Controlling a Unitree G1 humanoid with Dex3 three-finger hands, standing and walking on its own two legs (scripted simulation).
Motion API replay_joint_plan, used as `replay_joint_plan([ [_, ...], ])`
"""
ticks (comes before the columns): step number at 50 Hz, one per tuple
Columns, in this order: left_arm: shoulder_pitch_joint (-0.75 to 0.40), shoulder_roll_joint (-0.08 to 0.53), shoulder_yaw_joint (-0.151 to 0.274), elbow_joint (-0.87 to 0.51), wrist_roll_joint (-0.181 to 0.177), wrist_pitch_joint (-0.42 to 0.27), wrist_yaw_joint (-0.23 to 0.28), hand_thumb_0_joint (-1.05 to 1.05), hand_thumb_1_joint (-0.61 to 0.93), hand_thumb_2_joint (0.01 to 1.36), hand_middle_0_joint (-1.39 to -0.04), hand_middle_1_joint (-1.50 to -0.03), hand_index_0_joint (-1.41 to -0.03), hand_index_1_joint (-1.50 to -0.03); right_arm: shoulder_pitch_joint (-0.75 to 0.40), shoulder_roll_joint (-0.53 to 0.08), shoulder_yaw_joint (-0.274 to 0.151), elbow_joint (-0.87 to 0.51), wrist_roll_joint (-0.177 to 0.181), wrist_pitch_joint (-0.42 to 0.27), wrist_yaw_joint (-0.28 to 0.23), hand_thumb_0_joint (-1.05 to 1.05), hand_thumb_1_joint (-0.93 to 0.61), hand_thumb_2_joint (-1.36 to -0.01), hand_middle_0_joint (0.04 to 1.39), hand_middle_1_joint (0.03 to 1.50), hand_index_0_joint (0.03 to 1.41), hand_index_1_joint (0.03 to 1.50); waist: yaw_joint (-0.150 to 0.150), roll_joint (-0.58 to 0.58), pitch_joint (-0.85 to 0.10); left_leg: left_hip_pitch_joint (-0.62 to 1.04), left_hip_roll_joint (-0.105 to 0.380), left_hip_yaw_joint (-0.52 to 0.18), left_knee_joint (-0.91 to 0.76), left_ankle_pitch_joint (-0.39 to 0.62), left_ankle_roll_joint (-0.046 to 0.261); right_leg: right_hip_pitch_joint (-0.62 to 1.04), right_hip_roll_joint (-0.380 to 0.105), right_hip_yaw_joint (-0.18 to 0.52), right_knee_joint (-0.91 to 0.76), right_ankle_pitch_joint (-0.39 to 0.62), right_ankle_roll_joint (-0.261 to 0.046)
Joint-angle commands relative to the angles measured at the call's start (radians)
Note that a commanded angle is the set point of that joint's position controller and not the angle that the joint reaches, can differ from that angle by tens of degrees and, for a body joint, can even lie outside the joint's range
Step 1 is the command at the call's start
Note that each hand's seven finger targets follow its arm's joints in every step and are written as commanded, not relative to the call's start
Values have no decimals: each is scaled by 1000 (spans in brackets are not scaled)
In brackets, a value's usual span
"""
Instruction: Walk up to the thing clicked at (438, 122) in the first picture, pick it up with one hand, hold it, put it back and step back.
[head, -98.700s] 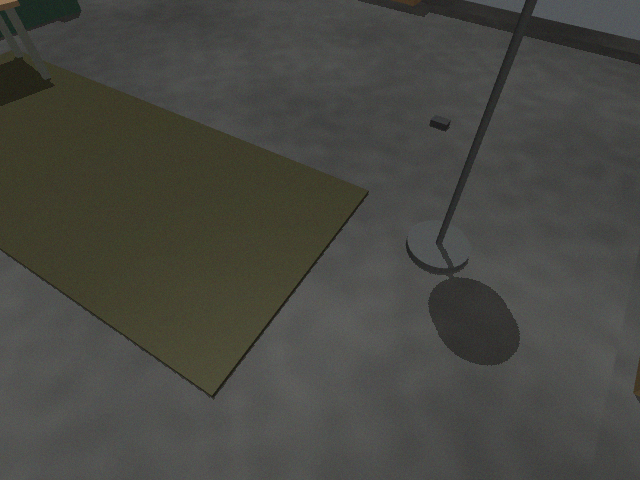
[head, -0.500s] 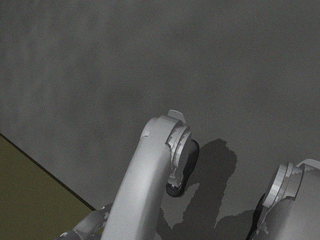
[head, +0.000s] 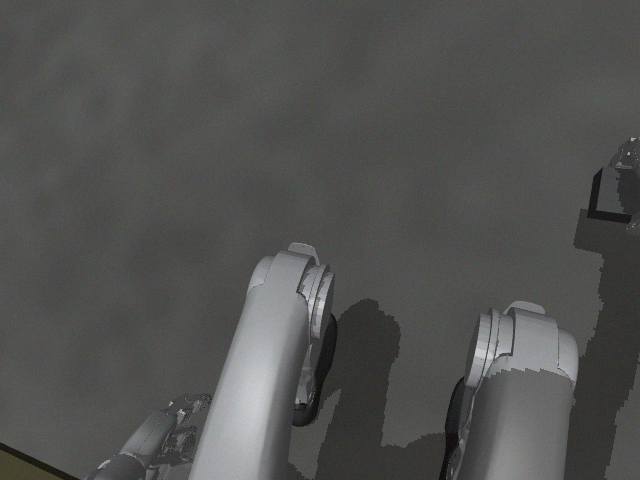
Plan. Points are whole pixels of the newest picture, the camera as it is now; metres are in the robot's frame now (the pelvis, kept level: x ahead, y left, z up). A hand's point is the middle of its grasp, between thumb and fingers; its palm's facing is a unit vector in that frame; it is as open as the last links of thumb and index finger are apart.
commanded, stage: settle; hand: right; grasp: from above
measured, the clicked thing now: (637, 197) +0.48 -0.29 -0.21
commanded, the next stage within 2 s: lift in 0.08 s
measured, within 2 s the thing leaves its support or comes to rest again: neither
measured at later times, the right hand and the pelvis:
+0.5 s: hand out of the picture +0.46 -0.29 -0.12, palm faces -0.48 +0.08 -0.87, open 8.7 cm; pelvis +0.00 +0.00 +0.04, yaw -2 degrees
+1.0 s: hand out of the picture +0.39 -0.29 +0.05, palm faces -0.45 +0.09 -0.89, open 8.7 cm; pelvis +0.00 +0.00 +0.15, yaw -5 degrees
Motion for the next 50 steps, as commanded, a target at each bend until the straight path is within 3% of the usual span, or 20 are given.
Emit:
replay_joint_plan([
  [1,245,268,99,1,-6,19,43,0,894,899,-200,-300,-199,-300,-379,-275,-48,-200,-2,-30,-34,0,-904,-367,1308,167,1279,201,56,-283,-677,386,-37,136,-191,113,92,457,6,-97,-299,162,-13],
  [9,273,251,112,-9,-16,34,80,0,909,912,-200,-300,-199,-300,-408,-290,-78,-265,-11,-29,-61,0,-947,-416,1388,175,1342,225,30,-354,-795,409,-28,127,-201,169,98,536,6,-121,-318,233,-9],
  [10,279,249,113,-1,-18,36,83,0,877,890,-200,-300,-200,-300,-366,-281,-75,-229,-10,-18,-61,0,-941,-403,1324,95,1287,145,21,-341,-775,412,-26,125,-211,172,99,533,8,-123,-325,237,-9],
  [16,301,242,140,5,-42,54,95,0,894,904,-200,-300,-200,-300,-309,-240,-67,-266,55,35,-9,0,-971,-386,1357,143,1327,176,-10,-343,-815,430,-21,118,-242,162,101,564,5,-126,-385,223,-14],
  [20,298,233,160,-1,-63,82,108,0,892,903,-200,-300,-200,-300,-306,-233,-63,-391,78,48,52,0,-950,-374,1340,129,1314,159,-36,-358,-862,446,-18,109,-258,166,104,621,2,-120,-431,236,-12],
  [25,293,224,174,-11,-82,109,128,0,893,902,-200,-300,-200,-300,-211,-197,-57,-443,105,43,119,0,-945,-390,1327,155,1307,178,-53,-279,-802,469,-13,95,-307,157,106,617,6,-116,-457,236,-16],
  [27,296,218,177,-14,-90,116,132,0,893,902,-200,-300,-200,-300,-187,-199,-57,-490,111,38,138,0,-932,-443,1320,191,1297,219,-66,-272,-842,505,-12,93,-323,175,99,654,4,-115,-485,252,-18],
  [30,284,212,185,-29,-98,122,140,0,894,902,-200,-300,-200,-300,-134,-168,-53,-540,135,33,157,0,-946,-465,1329,213,1306,240,-79,-248,-820,512,-8,89,-356,153,99,676,4,-101,-528,229,-17],
  [33,255,203,197,-43,-110,129,150,0,893,901,-200,-300,-200,-300,-134,-161,-43,-647,146,26,171,0,-925,-417,1288,225,1282,235,-101,-303,-847,513,-12,89,-372,117,95,733,-4,-75,-608,161,-15],
  [35,242,200,202,-52,-115,132,157,0,893,901,-200,-300,-200,-300,-66,-148,-42,-651,157,32,176,0,-908,-406,1269,229,1265,236,-109,-254,-817,535,-15,89,-408,84,89,744,-6,-61,-650,105,-19],
  [37,228,196,210,-53,-121,133,162,0,893,900,-200,-300,-200,-300,-29,-98,-22,-694,177,38,184,0,-889,-419,1265,213,1253,228,-113,-270,-809,535,-12,83,-419,102,85,807,-9,-32,-692,113,-10],
  [38,226,186,210,-61,-125,133,166,0,892,900,-200,-300,-200,-300,-73,-92,-7,-770,184,37,192,0,-886,-441,1256,237,1245,252,-106,-294,-857,573,-18,83,-430,118,83,856,-17,-38,-714,129,-11],
  [39,219,192,220,-54,-131,135,173,0,892,899,-200,-300,-200,-300,-54,-117,-26,-794,188,45,193,0,-883,-456,1254,243,1241,259,-127,-289,-879,590,-15,80,-441,129,81,897,-19,-25,-734,136,-9],
  [41,196,180,220,-60,-135,137,180,0,892,899,-200,-300,-200,-300,8,-86,-17,-823,213,57,198,0,-904,-475,1272,246,1255,265,-126,-271,-846,618,-12,78,-473,145,75,925,-23,-20,-766,162,-5],
  [42,187,173,221,-63,-137,137,187,0,891,898,-200,-300,-200,-300,-35,-90,-12,-894,218,57,197,0,-895,-490,1272,246,1252,270,-124,-277,-874,647,-16,77,-488,151,78,950,-22,-29,-775,168,-7],
  [43,188,168,220,-56,-140,138,194,0,893,899,-200,-300,-200,-300,33,-93,-23,-837,212,68,196,0,-896,-500,1282,245,1256,275,-130,-242,-845,666,-16,74,-514,158,75,970,-23,-32,-788,184,-7],
  [45,175,154,218,-59,-143,140,202,0,893,898,-200,-300,-200,-300,43,-65,-1,-895,225,74,201,0,-901,-505,1283,249,1258,277,-126,-232,-832,729,-16,66,-562,179,74,992,-26,-58,-811,222,-10],
  [46,167,157,217,-56,-146,140,209,0,890,897,-200,-300,-200,-300,57,-108,-35,-891,225,83,198,0,-902,-509,1277,245,1254,271,-143,-220,-828,748,-16,64,-573,178,73,1007,-24,-44,-832,218,-10],
  [48,151,137,213,-64,-150,142,218,0,890,897,-200,-300,-200,-300,61,-57,-1,-918,237,95,201,0,-902,-543,1298,243,1264,281,-138,-214,-820,813,-21,61,-627,177,72,1035,-30,-72,-870,217,-14],
  [50,139,130,210,-61,-155,141,228,0,888,896,-200,-300,-200,-300,112,-51,2,-922,241,109,203,0,-935,-534,1302,266,1279,292,-154,-207,-805,872,-25,60,-672,183,72,1075,-34,-78,-917,226,-13],
])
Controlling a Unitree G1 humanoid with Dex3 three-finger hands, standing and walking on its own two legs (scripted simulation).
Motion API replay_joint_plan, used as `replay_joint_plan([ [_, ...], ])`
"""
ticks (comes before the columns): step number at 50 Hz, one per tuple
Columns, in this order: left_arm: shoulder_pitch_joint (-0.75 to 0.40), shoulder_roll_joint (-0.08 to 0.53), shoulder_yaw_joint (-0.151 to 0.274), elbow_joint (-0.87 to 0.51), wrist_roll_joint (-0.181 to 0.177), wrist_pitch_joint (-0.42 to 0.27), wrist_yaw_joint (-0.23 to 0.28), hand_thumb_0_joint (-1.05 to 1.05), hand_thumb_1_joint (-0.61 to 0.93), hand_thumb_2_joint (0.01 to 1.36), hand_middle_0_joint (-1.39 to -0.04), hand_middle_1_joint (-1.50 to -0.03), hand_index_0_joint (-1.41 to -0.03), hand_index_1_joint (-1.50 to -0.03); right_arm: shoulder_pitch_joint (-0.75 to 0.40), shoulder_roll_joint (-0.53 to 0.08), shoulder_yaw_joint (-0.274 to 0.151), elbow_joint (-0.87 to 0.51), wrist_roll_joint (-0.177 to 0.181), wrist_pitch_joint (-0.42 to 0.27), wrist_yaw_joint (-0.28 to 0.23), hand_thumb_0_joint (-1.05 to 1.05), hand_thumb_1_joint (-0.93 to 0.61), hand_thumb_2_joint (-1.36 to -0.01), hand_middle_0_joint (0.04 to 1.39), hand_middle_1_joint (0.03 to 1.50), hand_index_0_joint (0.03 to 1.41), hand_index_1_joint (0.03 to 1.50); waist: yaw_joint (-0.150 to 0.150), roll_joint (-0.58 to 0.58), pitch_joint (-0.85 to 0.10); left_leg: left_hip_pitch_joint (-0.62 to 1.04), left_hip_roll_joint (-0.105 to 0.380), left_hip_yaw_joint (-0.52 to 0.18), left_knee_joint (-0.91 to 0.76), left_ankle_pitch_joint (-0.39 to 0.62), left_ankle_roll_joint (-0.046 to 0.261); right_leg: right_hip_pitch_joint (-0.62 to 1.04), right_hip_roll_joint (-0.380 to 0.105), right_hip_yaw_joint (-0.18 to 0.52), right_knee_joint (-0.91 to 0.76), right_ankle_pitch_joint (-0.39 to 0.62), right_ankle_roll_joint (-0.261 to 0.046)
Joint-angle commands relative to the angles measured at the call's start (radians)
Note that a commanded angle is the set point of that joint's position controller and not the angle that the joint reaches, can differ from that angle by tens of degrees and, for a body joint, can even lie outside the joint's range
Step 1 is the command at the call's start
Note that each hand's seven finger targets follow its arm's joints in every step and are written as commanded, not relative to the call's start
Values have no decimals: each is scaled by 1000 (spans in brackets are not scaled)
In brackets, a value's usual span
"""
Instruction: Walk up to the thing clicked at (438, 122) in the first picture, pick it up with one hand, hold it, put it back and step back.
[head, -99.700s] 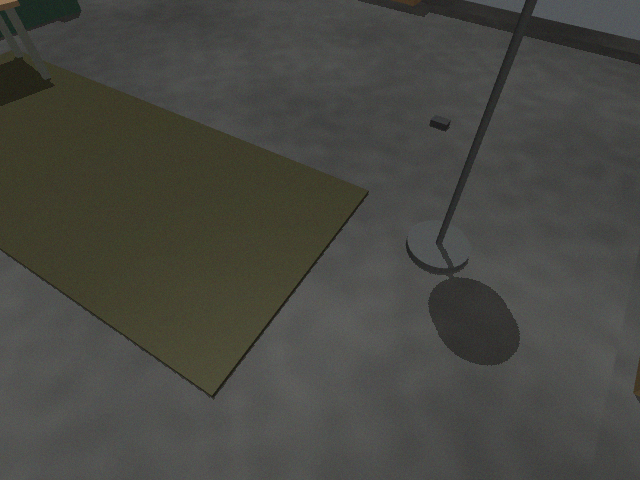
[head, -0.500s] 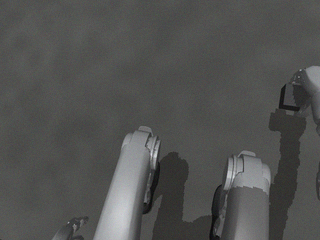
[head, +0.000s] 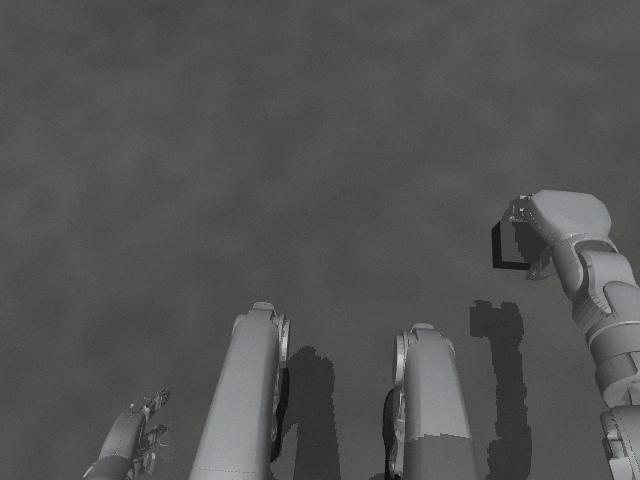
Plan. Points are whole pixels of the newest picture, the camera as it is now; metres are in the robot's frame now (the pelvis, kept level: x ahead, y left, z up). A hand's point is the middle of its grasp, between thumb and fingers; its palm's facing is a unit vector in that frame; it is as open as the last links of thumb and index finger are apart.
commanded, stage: lift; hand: right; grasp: from above
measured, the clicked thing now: (530, 246) +0.42 -0.25 -0.14
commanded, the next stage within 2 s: hold in 0.92 s
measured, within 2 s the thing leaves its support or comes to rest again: neither
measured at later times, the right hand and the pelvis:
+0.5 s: hand (590, 226) +0.37 -0.20 +0.09, palm faces -0.45 +0.07 -0.89, open 8.7 cm; pelvis +0.03 +0.02 +0.17, yaw +0 degrees
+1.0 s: hand out of the picture +0.38 -0.20 +0.17, palm faces -0.46 +0.08 -0.89, open 8.7 cm; pelvis +0.06 +0.02 +0.24, yaw +0 degrees
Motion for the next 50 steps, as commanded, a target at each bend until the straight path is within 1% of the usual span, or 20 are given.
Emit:
replay_joint_plan([
  [1,139,185,75,-51,-13,-17,36,0,890,897,-200,-300,-200,-300,-291,-242,-88,-252,36,30,-50,0,-919,-543,1306,255,1276,288,14,-139,-635,454,-51,80,-268,147,87,592,-4,-10,-434,168,-10],
  [3,125,174,72,-52,-18,-18,44,0,888,896,-200,-300,-200,-300,-235,-202,-61,-269,47,42,-37,0,-935,-536,1318,242,1287,277,11,-129,-594,502,-51,75,-318,151,86,629,-7,-19,-479,185,-7],
  [5,112,167,69,-48,-23,-19,55,0,890,897,-200,-300,-200,-300,-197,-210,-65,-266,52,58,-28,0,-904,-554,1309,243,1270,287,-2,-110,-569,560,-56,69,-367,143,85,667,-10,-21,-525,176,-7],
  [8,99,150,62,-53,-32,-25,69,0,891,898,-200,-300,-200,-300,-127,-167,-35,-288,69,71,-14,0,-871,-536,1297,219,1252,269,-14,-73,-509,646,-61,63,-445,140,85,715,-14,-28,-596,176,-7],
  [12,89,135,53,-44,-40,-40,89,0,894,900,-200,-300,-200,-300,-106,-158,-33,-286,82,74,-16,0,-841,-532,1289,209,1236,267,-14,-25,-414,745,-62,47,-553,130,83,763,-20,-36,-679,167,-9],
  [13,86,130,51,-43,-41,-46,94,0,894,899,-200,-300,-200,-300,-105,-128,-8,-278,79,73,-17,0,-838,-513,1277,208,1230,260,-7,-13,-390,767,-64,42,-579,121,81,773,-20,-35,-704,155,-10],
  [17,90,116,49,-33,-44,-65,109,0,896,901,-200,-300,-200,-300,-94,-129,-17,-270,78,67,-43,0,-761,-435,1206,211,1173,248,-22,22,-360,901,-65,12,-698,114,80,837,-12,-58,-769,172,-15],
  [18,99,113,48,-31,-44,-70,111,0,897,901,-200,-300,-200,-300,-99,-111,-2,-278,72,66,-49,0,-757,-448,1205,226,1170,265,-21,2,-348,913,-65,7,-718,117,81,860,-11,-59,-789,180,-11],
  [21,89,112,49,-17,-43,-80,116,0,897,901,-200,-300,-200,-300,-92,-118,-17,-252,64,69,-80,0,-751,-460,1201,227,1164,268,-37,4,-338,975,-68,-4,-784,112,79,923,-10,-63,-843,184,-9],
  [24,100,108,45,0,-44,-86,119,0,896,901,-200,-300,-200,-300,-78,-95,-3,-207,42,85,-111,0,-734,-459,1187,225,1148,268,-43,-12,-319,1028,-72,2,-825,164,80,998,-12,-59,-902,238,-1],
  [27,107,104,47,6,-47,-85,120,0,895,901,-200,-300,-200,-300,-94,-83,16,-176,43,102,-123,0,-752,-474,1197,245,1160,285,-40,24,-284,1095,-77,-3,-889,184,77,1033,-5,-71,-951,266,-4],
  [32,97,105,49,15,-45,-90,116,0,894,901,-200,-300,-200,-300,-73,-31,56,-109,70,124,-111,0,-794,-500,1232,250,1192,294,-46,48,-213,1161,-77,2,-977,195,72,1108,-6,-79,-1045,275,-4],
  [35,87,105,49,5,-46,-91,115,0,894,901,-200,-300,-200,-300,-49,-48,50,-105,72,124,-103,0,-800,-483,1242,236,1204,278,-63,60,-210,1234,-75,-2,-1024,206,68,1149,-1,-89,-1087,296,-4],
  [36,86,103,52,1,-49,-92,115,0,894,899,-200,-300,-200,-300,-96,-37,59,-160,79,116,-97,0,-804,-485,1231,253,1200,288,-60,34,-229,1246,-74,-8,-1035,227,68,1178,0,-92,-1096,311,-3],
  [38,87,104,51,5,-46,-96,117,0,895,899,-200,-300,-200,-300,-79,-60,44,-151,72,110,-95,0,-809,-463,1222,265,1201,290,-66,19,-222,1261,-75,1,-1047,266,68,1224,-4,-87,-1121,350,1],
  [39,91,103,50,7,-49,-96,117,0,895,899,-200,-300,-200,-300,-79,-40,56,-153,68,108,-95,0,-808,-446,1219,263,1200,285,-57,20,-226,1263,-77,2,-1050,291,69,1252,-6,-86,-1131,371,3],
  [42,97,106,52,7,-50,-92,116,0,894,898,-200,-300,-200,-300,-97,-56,45,-166,54,103,-102,0,-811,-431,1203,284,1195,295,-66,28,-232,1302,-77,4,-1075,341,71,1301,-7,-85,-1162,425,3],
  [45,103,103,54,12,-50,-89,112,0,892,896,-200,-300,-200,-300,-124,-36,55,-174,54,106,-108,0,-795,-459,1193,288,1183,301,-60,19,-239,1335,-79,4,-1096,391,71,1351,-8,-84,-1185,483,7],
  [49,94,107,58,9,-50,-85,107,0,893,897,-200,-300,-200,-300,-89,-31,55,-139,60,107,-101,0,-809,-468,1210,285,1200,298,-62,36,-186,1357,-78,9,-1139,386,70,1377,-6,-91,-1227,481,7],
  [50,89,105,57,9,-51,-84,104,0,893,897,-200,-300,-200,-300,-73,-12,71,-126,58,109,-97,0,-815,-480,1220,278,1206,296,-67,31,-169,1361,-78,13,-1145,382,71,1386,-7,-90,-1241,484,9],
])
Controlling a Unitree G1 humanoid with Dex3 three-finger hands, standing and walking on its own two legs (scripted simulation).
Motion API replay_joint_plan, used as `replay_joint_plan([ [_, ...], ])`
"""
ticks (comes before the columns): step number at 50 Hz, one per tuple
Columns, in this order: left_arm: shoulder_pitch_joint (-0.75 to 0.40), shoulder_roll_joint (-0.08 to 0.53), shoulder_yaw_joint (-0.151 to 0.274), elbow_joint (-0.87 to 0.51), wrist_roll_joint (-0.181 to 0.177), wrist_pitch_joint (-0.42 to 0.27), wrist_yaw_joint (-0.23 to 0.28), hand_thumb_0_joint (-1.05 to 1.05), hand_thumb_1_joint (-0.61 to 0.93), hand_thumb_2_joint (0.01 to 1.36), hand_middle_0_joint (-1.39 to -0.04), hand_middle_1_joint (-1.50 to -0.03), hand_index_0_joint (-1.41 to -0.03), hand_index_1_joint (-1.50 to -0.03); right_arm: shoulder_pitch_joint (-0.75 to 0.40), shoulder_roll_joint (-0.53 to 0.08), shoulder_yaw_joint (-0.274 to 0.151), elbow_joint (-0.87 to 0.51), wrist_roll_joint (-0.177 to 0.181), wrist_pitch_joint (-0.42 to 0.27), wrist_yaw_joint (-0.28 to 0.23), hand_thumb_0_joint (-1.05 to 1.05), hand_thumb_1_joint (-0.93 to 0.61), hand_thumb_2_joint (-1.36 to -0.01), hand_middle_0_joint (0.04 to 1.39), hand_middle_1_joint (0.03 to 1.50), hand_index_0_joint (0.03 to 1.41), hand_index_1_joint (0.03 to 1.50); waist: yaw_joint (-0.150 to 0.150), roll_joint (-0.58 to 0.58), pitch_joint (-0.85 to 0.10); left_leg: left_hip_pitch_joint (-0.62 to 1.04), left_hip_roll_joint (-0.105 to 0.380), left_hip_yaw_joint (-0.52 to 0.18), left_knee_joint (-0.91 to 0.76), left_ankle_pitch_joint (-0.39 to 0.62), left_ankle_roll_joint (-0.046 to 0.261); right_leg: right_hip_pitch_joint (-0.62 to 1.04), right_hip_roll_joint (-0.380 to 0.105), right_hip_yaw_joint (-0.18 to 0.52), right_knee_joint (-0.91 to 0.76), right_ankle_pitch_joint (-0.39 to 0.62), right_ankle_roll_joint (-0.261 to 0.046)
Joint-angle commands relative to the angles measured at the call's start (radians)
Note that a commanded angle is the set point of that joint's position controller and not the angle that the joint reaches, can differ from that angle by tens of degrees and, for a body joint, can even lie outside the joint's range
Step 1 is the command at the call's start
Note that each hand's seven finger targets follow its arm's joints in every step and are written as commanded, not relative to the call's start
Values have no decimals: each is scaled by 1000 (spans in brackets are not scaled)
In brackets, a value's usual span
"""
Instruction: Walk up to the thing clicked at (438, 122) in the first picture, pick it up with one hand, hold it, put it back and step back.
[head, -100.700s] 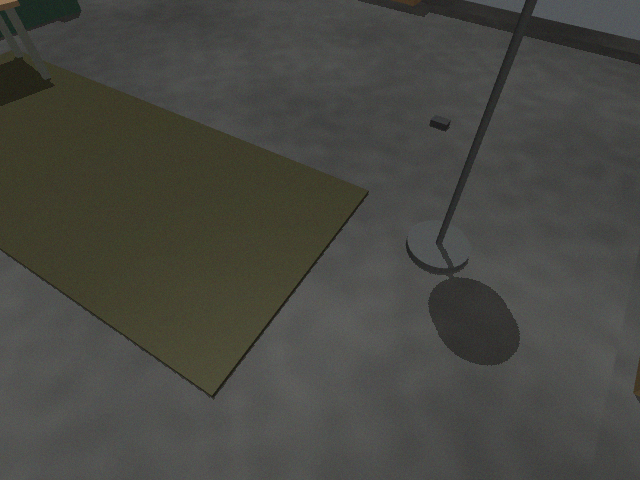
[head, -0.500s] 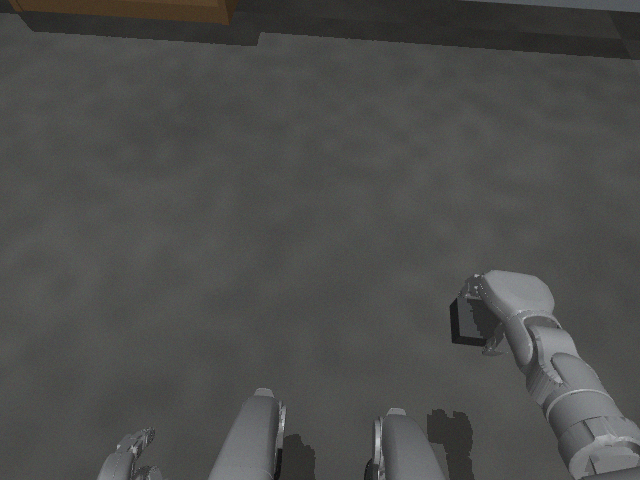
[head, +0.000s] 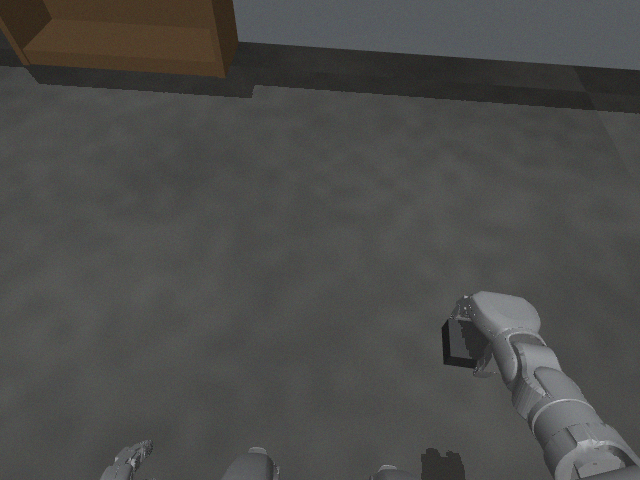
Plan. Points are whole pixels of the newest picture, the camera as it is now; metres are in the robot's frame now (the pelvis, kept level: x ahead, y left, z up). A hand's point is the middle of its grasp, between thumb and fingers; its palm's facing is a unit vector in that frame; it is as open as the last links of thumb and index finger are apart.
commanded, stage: hold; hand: right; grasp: from above
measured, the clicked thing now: (476, 345) +0.33 -0.22 -0.11
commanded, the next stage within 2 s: crouch in 1.92 s
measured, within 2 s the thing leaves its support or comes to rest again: neither
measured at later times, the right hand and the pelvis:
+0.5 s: hand (500, 325) +0.33 -0.23 -0.04, palm faces -0.47 +0.05 -0.88, open 8.7 cm; pelvis +0.02 -0.01 +0.02, yaw +1 degrees
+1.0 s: hand (499, 339) +0.30 -0.21 -0.02, palm faces -0.47 +0.04 -0.88, open 8.7 cm; pelvis +0.00 +0.00 +0.03, yaw +1 degrees
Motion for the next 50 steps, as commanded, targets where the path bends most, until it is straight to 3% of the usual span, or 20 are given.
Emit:
replay_joint_plan([
  [1,1,138,49,-106,-3,-34,2,0,893,897,-200,-300,-200,-300,-333,-202,-74,-202,5,0,-38,0,-832,-477,1224,284,1215,296,-7,-17,-289,204,-50,25,-149,144,39,183,52,-9,-174,228,-16],
  [3,-6,141,51,-110,-5,-28,0,0,892,895,-200,-300,-200,-300,-312,-215,-77,-191,-6,5,-29,0,-847,-426,1217,265,1215,269,-19,-11,-288,227,-51,29,-163,167,39,206,52,-10,-188,261,-15],
  [6,-5,140,53,-110,-5,-23,-1,0,894,895,-200,-300,-200,-300,-331,-217,-70,-214,-10,2,-4,0,-834,-399,1201,262,1205,259,-9,-27,-297,247,-56,31,-169,220,41,239,50,-13,-200,321,-13],
  [12,-10,139,52,-125,-8,-15,-3,0,892,895,-200,-300,-200,-300,-338,-208,-68,-262,-4,-7,24,0,-835,-459,1209,278,1205,285,-12,-5,-306,308,-53,23,-194,279,39,276,55,-23,-222,372,-17],
  [15,-4,145,54,-125,-8,-11,-3,0,894,895,-200,-300,-200,-300,-296,-214,-72,-237,-17,-7,31,0,-809,-472,1217,241,1198,264,-14,8,-288,318,-56,31,-195,310,40,288,53,-22,-230,416,-14],
  [19,-10,148,59,-140,-9,-1,-11,0,894,896,-200,-300,-200,-300,-322,-230,-82,-271,-19,-5,39,0,-806,-475,1215,243,1194,267,-31,-19,-290,337,-57,36,-203,320,45,310,49,-23,-253,446,-8],
  [21,-14,147,56,-145,-8,3,-14,0,894,896,-200,-300,-200,-300,-296,-206,-68,-264,-22,-2,42,0,-807,-475,1211,253,1194,272,-21,-11,-266,336,-56,35,-212,315,44,306,50,-24,-258,436,-11],
  [22,-15,149,57,-147,-7,3,-15,0,893,896,-200,-300,-200,-300,-306,-224,-81,-279,-19,-1,43,0,-815,-466,1211,246,1196,264,-33,-17,-274,347,-57,36,-217,307,43,306,49,-20,-263,429,-11],
  [25,-21,151,58,-156,-9,8,-16,0,893,896,-200,-300,-200,-300,-303,-220,-74,-288,-16,0,55,0,-813,-492,1233,223,1204,255,-26,-12,-266,355,-54,34,-228,312,42,318,50,-27,-275,428,-14],
  [26,-28,147,57,-158,-9,11,-16,0,892,896,-200,-300,-200,-300,-313,-232,-83,-309,-17,1,60,0,-829,-499,1245,222,1214,257,-36,-18,-269,361,-54,32,-237,310,41,321,52,-30,-279,417,-17],
  [29,-43,146,51,-166,-10,10,-15,0,894,897,-200,-300,-200,-300,-292,-209,-65,-310,-9,0,72,0,-819,-469,1233,219,1210,245,-30,-5,-238,358,-55,33,-251,273,39,325,49,-26,-298,382,-17],
  [31,-50,150,53,-172,-11,10,-11,0,895,898,-200,-300,-200,-300,-273,-237,-89,-312,-15,0,76,0,-802,-463,1229,204,1200,236,-46,-5,-252,370,-55,34,-258,271,41,341,50,-29,-305,384,-18],
  [32,-48,149,51,-169,-10,11,-11,0,895,898,-200,-300,-200,-300,-271,-221,-75,-306,-13,0,80,0,-803,-456,1228,206,1200,236,-33,10,-243,370,-54,31,-261,278,39,335,50,-29,-304,386,-20],
  [36,-61,141,45,-178,-11,11,-9,0,897,899,-200,-300,-200,-300,-295,-211,-69,-348,-12,-3,83,0,-806,-507,1249,223,1211,265,-38,15,-236,375,-52,26,-278,257,37,343,53,-30,-319,360,-23],
  [40,-83,142,44,-182,-11,10,-7,0,896,899,-200,-300,-200,-300,-300,-242,-94,-368,-6,-4,84,0,-819,-469,1249,204,1218,239,-49,3,-237,391,-46,21,-296,235,33,348,58,-37,-331,332,-26],
  [42,-83,141,40,-179,-10,9,-7,0,897,899,-200,-300,-200,-300,-265,-206,-68,-334,-8,-2,89,0,-823,-462,1247,221,1222,250,-34,28,-202,382,-46,22,-301,222,33,345,56,-37,-338,316,-29],
  [45,-100,140,39,-185,-12,10,-4,0,897,900,-200,-300,-200,-300,-260,-241,-98,-341,-11,-3,90,0,-818,-483,1255,210,1221,248,-54,22,-196,390,-45,25,-316,194,34,348,57,-37,-353,296,-28],
  [46,-105,138,37,-187,-11,8,-5,0,898,900,-200,-300,-200,-300,-270,-216,-77,-359,-6,-6,94,0,-814,-477,1251,217,1219,253,-42,31,-200,393,-45,22,-317,187,32,351,57,-35,-353,286,-29],
  [50,-121,136,34,-188,-13,4,-1,0,897,900,-200,-300,-200,-300,-277,-235,-86,-385,-10,-7,97,0,-803,-453,1243,196,1212,231,-47,18,-211,399,-43,20,-328,173,31,365,58,-36,-364,273,-30],
])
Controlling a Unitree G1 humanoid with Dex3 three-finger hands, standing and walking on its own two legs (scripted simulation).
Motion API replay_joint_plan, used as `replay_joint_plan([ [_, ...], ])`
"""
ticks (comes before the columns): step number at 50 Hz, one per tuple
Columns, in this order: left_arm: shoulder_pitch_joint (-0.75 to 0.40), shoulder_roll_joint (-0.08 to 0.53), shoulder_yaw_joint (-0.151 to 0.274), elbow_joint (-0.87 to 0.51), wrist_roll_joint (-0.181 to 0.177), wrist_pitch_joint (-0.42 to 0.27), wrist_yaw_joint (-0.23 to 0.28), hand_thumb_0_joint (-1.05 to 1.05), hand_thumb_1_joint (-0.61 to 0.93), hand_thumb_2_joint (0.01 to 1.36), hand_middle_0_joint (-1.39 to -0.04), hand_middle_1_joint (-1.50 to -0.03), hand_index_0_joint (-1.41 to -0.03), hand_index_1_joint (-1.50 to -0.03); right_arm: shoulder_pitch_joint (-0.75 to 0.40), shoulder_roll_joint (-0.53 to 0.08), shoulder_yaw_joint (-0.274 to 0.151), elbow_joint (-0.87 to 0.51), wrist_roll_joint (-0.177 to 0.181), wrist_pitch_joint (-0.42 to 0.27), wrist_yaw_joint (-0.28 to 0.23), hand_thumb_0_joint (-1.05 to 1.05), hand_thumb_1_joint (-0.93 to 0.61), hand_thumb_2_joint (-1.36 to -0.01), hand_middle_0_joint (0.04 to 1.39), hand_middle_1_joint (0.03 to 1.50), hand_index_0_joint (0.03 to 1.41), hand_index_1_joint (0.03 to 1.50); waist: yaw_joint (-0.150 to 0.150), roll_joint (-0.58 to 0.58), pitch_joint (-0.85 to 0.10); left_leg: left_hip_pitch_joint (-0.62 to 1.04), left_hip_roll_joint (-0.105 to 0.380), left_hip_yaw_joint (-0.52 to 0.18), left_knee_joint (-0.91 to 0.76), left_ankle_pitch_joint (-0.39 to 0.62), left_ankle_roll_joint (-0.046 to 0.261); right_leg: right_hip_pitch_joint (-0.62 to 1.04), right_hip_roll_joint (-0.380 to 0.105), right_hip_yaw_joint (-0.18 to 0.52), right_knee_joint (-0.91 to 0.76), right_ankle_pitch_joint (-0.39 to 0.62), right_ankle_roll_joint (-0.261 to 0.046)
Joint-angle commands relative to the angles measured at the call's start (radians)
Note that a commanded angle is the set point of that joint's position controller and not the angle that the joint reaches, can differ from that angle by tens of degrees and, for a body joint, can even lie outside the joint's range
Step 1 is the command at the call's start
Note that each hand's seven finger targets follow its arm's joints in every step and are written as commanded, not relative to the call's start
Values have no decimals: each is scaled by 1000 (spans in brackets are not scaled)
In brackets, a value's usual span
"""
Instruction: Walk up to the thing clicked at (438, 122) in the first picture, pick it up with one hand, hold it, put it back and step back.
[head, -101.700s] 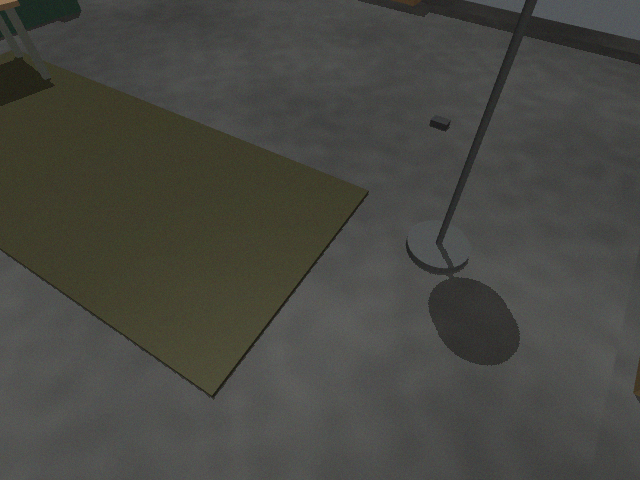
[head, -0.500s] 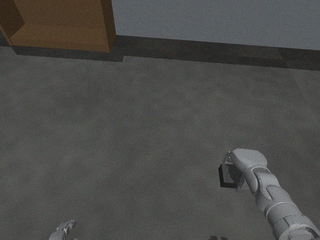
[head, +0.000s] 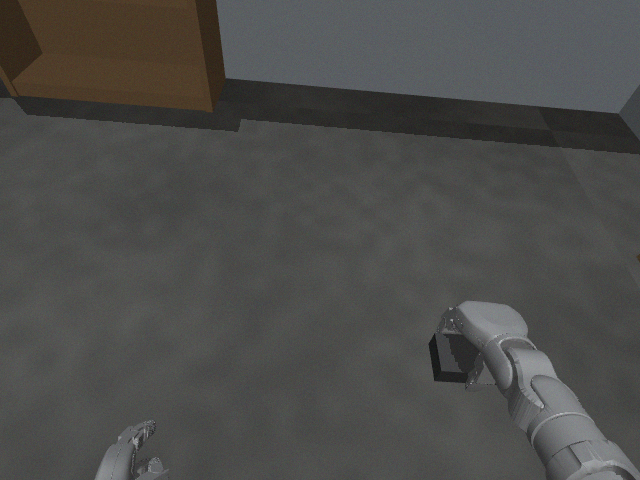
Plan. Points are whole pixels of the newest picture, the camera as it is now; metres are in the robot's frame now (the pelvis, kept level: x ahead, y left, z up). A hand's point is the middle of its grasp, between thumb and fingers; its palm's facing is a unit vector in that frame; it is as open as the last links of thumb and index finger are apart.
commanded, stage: hold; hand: right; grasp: from above
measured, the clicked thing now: (465, 358) +0.30 -0.21 -0.08
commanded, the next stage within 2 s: crouch in 0.92 s
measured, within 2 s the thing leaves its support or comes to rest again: neither
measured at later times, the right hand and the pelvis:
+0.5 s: hand (480, 359) +0.28 -0.21 -0.03, palm faces -0.46 +0.06 -0.88, open 8.7 cm; pelvis -0.01 +0.00 +0.00, yaw +0 degrees
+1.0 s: hand (478, 354) +0.29 -0.21 -0.03, palm faces -0.47 +0.05 -0.88, open 8.7 cm; pelvis +0.00 +0.00 +0.01, yaw +0 degrees
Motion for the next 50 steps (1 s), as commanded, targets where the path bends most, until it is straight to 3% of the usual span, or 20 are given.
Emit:
replay_joint_plan([
  [1,-84,126,36,-135,-4,-48,10,0,897,899,-200,-300,-200,-300,-351,-238,-125,-227,8,-1,-45,0,-831,-433,1242,215,1223,237,-10,41,-254,134,-46,33,-96,73,27,69,54,-15,-95,157,-33],
  [9,-118,114,27,-139,-8,-54,18,0,899,901,-200,-300,-200,-300,-346,-216,-102,-259,15,2,-27,0,-843,-457,1270,202,1241,235,-16,48,-237,140,-43,33,-117,52,25,90,54,-18,-113,143,-35],
  [13,-125,117,26,-141,-8,-55,20,0,901,902,-200,-300,-200,-300,-335,-240,-127,-279,20,0,-19,0,-829,-418,1231,240,1222,252,-23,24,-234,137,-49,33,-120,36,30,99,49,-14,-129,126,-30],
  [15,-136,114,22,-148,-9,-58,21,0,901,902,-200,-300,-200,-300,-343,-223,-104,-283,18,-2,-10,0,-826,-408,1235,222,1222,238,-20,27,-208,131,-48,36,-125,22,31,89,49,-11,-138,112,-30],
  [17,-135,113,20,-153,-9,-57,23,0,898,902,-200,-300,-200,-300,-312,-240,-127,-280,16,-1,-6,0,-815,-423,1232,217,1213,238,-27,46,-209,138,-45,34,-135,16,28,88,52,-15,-137,111,-35],
  [20,-144,106,16,-153,-9,-59,22,0,898,901,-200,-300,-200,-300,-322,-202,-86,-298,24,0,7,0,-830,-436,1239,228,1223,248,-16,59,-231,154,-39,29,-139,41,21,104,57,-23,-133,136,-40],
  [21,-141,111,19,-150,-9,-58,24,0,898,902,-200,-300,-200,-300,-325,-228,-115,-310,26,-1,4,0,-846,-453,1256,231,1237,254,-22,52,-243,158,-38,27,-142,53,20,113,58,-25,-129,145,-40],
  [26,-139,109,16,-145,-11,-56,27,0,900,902,-200,-300,-200,-300,-320,-224,-109,-292,12,0,-1,0,-857,-430,1251,242,1243,254,-16,44,-218,141,-49,37,-135,52,29,120,50,-18,-143,147,-33],
  [28,-139,110,17,-145,-11,-56,27,0,900,902,-200,-300,-200,-300,-311,-250,-137,-298,7,-3,-6,0,-837,-434,1254,219,1235,241,-25,28,-230,153,-47,36,-133,61,31,119,52,-19,-144,156,-33],
  [31,-135,111,19,-141,-10,-54,26,0,901,902,-200,-300,-200,-300,-358,-224,-106,-305,6,-2,-5,0,-845,-436,1248,245,1237,259,-15,16,-235,145,-51,38,-127,82,34,135,48,-14,-144,180,-29],
  [32,-134,111,20,-139,-9,-54,26,0,900,902,-200,-300,-200,-300,-343,-245,-132,-295,6,0,-11,0,-835,-443,1238,249,1226,264,-27,18,-232,151,-51,41,-133,72,33,131,49,-14,-145,174,-28],
  [35,-135,109,22,-141,-8,-56,23,0,900,902,-200,-300,-200,-300,-313,-202,-98,-280,12,5,-16,0,-850,-458,1262,237,1244,258,-18,24,-240,161,-49,40,-132,92,33,137,50,-15,-143,190,-28],
  [38,-135,110,23,-141,-9,-52,23,0,899,901,-200,-300,-200,-300,-319,-228,-119,-298,13,7,-12,0,-831,-464,1240,252,1224,271,-30,34,-247,177,-45,38,-136,112,30,134,53,-20,-139,210,-31],
  [39,-131,111,23,-140,-9,-51,24,0,900,902,-200,-300,-200,-300,-344,-237,-121,-305,13,6,-11,0,-824,-466,1239,248,1221,270,-22,25,-250,172,-45,36,-138,110,30,141,53,-21,-138,205,-32],
  [41,-131,108,22,-138,-8,-51,22,0,901,903,-200,-300,-200,-300,-324,-208,-95,-277,6,8,-5,0,-829,-450,1237,258,1224,274,-19,42,-224,165,-47,40,-139,108,32,136,50,-18,-146,202,-32],
  [43,-137,110,24,-142,-10,-49,23,0,899,902,-200,-300,-200,-300,-289,-222,-118,-267,11,8,-6,0,-849,-450,1242,258,1232,270,-31,39,-218,166,-47,42,-142,93,33,127,52,-17,-148,194,-30],
  [45,-133,109,24,-145,-8,-49,21,0,899,901,-200,-300,-200,-300,-309,-189,-83,-292,19,5,0,0,-852,-468,1237,278,1231,287,-18,45,-223,163,-47,41,-142,97,31,137,49,-16,-147,191,-31],
  [46,-128,111,25,-142,-9,-51,22,0,899,901,-200,-300,-200,-300,-341,-203,-86,-317,15,0,0,0,-854,-449,1241,266,1235,276,-15,26,-239,163,-47,39,-139,106,32,145,49,-17,-146,199,-30],
  [47,-128,114,26,-140,-8,-49,23,0,901,902,-200,-300,-200,-300,-310,-230,-118,-277,13,2,-3,0,-842,-438,1236,257,1229,267,-26,22,-223,164,-48,41,-140,102,34,137,49,-13,-149,201,-27],
  [50,-128,109,24,-144,-9,-47,23,0,897,900,-200,-300,-200,-300,-351,-224,-112,-315,9,-4,-11,0,-854,-460,1233,274,1228,283,-23,32,-256,177,-46,39,-139,123,31,146,53,-20,-140,218,-31],
])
